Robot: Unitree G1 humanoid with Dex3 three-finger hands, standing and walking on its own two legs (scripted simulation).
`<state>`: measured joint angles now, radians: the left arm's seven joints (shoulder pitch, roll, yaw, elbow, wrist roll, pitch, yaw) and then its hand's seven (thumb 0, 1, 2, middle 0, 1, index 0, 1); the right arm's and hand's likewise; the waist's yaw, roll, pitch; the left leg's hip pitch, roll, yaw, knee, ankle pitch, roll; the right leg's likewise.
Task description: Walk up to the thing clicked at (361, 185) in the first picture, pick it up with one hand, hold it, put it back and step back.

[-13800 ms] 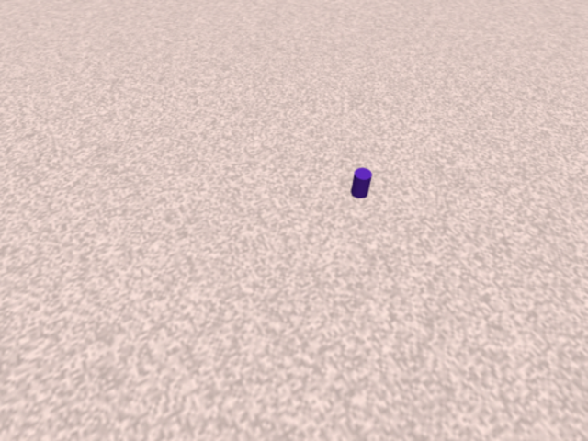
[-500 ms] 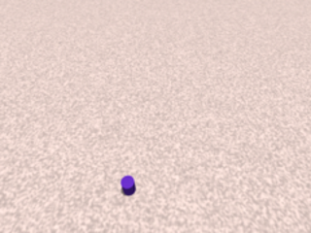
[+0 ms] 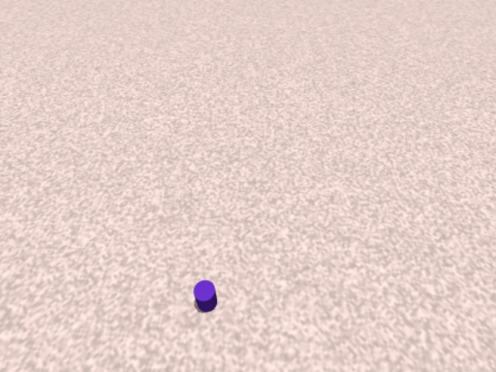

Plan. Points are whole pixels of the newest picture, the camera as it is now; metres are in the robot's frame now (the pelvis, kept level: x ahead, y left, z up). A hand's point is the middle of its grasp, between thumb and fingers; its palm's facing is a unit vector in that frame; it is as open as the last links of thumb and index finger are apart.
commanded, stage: stand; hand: left
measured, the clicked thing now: (205, 296) +0.50 +0.18 -0.72
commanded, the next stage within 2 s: walk up in 0.08 s
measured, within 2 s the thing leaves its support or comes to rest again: neither
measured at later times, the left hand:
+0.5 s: hand out of the picture +0.10 +0.17 -0.16, palm faces -0.05 -0.93 -0.37, open 7.4 cm
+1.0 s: hand (155, 348) +0.19 +0.18 -0.15, palm faces +0.00 -0.92 -0.40, open 7.4 cm
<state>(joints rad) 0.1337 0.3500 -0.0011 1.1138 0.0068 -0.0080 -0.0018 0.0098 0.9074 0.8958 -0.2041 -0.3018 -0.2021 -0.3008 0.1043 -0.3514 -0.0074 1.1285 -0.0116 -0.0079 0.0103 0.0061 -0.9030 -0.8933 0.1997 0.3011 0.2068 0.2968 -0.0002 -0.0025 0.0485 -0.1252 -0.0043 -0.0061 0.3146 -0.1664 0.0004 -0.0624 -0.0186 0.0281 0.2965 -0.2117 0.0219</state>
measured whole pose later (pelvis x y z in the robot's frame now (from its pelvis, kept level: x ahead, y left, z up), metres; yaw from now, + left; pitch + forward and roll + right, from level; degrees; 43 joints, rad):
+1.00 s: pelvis +0.07 -0.08 -0.01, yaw -1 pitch -3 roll +0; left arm 0.06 0.38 0.02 1.03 0.00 -0.01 0.01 0.01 0.91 0.90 -0.21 -0.30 -0.20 -0.30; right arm 0.07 -0.37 -0.04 0.99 0.00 0.02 0.02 0.01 -0.90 -0.89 0.20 0.30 0.21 0.30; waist 0.01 0.02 0.09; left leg -0.17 -0.01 -0.02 0.48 -0.27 0.00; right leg -0.16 -0.03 -0.02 0.49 -0.28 0.01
